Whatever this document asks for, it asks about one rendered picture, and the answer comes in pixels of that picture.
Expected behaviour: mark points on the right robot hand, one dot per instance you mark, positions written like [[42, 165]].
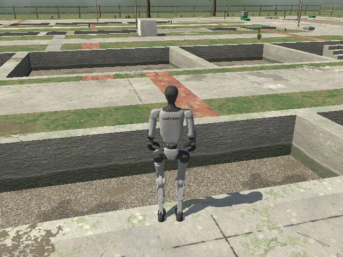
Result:
[[191, 149]]

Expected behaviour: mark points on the right robot forearm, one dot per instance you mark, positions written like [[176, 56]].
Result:
[[192, 141]]

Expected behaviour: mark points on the left robot forearm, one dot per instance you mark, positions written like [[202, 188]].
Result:
[[150, 140]]

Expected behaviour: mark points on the left robot shin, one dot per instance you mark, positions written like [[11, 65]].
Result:
[[160, 191]]

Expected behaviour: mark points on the robot right upper arm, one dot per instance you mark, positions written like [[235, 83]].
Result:
[[190, 122]]

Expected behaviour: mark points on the left robot hand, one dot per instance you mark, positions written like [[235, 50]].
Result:
[[150, 146]]

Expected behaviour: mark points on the robot left upper arm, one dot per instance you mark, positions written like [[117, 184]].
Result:
[[152, 122]]

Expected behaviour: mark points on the robot right foot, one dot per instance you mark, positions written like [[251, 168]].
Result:
[[179, 217]]

